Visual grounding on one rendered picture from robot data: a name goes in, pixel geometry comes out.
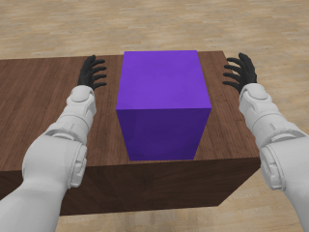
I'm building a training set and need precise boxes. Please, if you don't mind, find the pedestal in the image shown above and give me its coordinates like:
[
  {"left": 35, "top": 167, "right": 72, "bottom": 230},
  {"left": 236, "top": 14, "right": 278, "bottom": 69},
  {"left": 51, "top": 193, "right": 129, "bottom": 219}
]
[{"left": 0, "top": 50, "right": 262, "bottom": 217}]

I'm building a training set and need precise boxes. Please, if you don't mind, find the robot left forearm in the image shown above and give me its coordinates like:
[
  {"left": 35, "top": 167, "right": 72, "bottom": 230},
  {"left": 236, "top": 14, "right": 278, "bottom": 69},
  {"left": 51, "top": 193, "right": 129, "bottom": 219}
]
[{"left": 22, "top": 85, "right": 97, "bottom": 180}]

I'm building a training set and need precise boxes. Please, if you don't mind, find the left robot hand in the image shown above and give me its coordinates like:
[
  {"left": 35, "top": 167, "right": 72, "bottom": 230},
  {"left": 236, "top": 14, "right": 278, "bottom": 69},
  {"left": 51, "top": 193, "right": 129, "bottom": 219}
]
[{"left": 77, "top": 54, "right": 107, "bottom": 91}]

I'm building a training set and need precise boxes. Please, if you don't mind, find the robot left upper arm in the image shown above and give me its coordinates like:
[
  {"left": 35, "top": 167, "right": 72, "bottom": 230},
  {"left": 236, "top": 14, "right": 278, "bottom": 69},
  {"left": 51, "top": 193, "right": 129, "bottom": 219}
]
[{"left": 0, "top": 134, "right": 88, "bottom": 232}]

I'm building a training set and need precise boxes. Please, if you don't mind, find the robot right upper arm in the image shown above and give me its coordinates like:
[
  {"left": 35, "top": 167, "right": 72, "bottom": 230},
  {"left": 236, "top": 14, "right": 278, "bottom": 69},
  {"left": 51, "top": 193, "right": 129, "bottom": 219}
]
[{"left": 259, "top": 136, "right": 309, "bottom": 232}]

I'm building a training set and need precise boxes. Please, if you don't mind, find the right robot hand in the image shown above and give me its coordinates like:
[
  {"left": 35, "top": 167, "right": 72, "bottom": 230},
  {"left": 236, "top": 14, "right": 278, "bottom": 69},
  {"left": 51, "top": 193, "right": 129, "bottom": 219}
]
[{"left": 222, "top": 52, "right": 257, "bottom": 94}]

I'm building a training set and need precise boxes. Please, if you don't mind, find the carton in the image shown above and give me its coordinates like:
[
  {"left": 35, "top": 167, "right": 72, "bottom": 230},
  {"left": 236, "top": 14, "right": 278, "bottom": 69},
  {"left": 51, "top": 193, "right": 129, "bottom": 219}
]
[{"left": 116, "top": 50, "right": 211, "bottom": 161}]

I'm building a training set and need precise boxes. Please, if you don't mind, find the robot right forearm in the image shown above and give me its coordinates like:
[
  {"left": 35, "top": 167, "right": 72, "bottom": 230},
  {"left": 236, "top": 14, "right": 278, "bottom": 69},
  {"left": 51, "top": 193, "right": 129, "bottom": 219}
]
[{"left": 239, "top": 83, "right": 309, "bottom": 151}]

